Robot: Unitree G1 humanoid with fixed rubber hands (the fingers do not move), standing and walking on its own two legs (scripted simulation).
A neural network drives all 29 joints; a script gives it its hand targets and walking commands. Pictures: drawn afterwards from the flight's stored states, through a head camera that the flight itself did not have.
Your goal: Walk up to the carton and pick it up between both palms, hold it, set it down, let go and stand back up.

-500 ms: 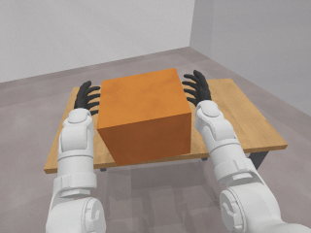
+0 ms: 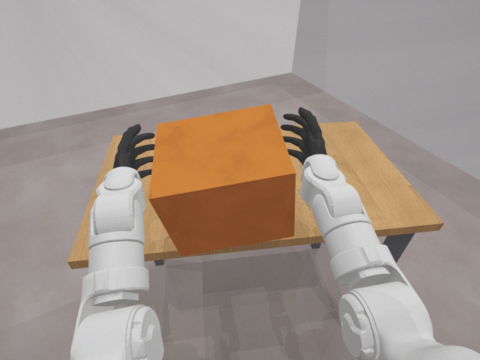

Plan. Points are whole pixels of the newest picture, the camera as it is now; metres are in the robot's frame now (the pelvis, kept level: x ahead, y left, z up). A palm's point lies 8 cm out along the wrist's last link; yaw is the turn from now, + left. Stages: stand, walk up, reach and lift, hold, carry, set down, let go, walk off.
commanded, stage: hold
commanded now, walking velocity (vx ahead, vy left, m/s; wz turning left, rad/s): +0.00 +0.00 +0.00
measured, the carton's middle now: (225, 180) +0.40 +0.01 +0.13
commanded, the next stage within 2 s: none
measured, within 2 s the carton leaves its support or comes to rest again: neither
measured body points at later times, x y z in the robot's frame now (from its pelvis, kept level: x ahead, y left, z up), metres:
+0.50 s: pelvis +0.00 +0.00 +0.00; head -0.05 +0.01 +0.45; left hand +0.39 +0.17 +0.18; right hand +0.39 -0.13 +0.20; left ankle +0.05 +0.12 -0.75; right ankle +0.03 -0.12 -0.75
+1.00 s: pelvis +0.00 +0.00 +0.00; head -0.05 +0.01 +0.45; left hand +0.39 +0.17 +0.18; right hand +0.39 -0.13 +0.20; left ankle +0.05 +0.12 -0.75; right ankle +0.03 -0.12 -0.75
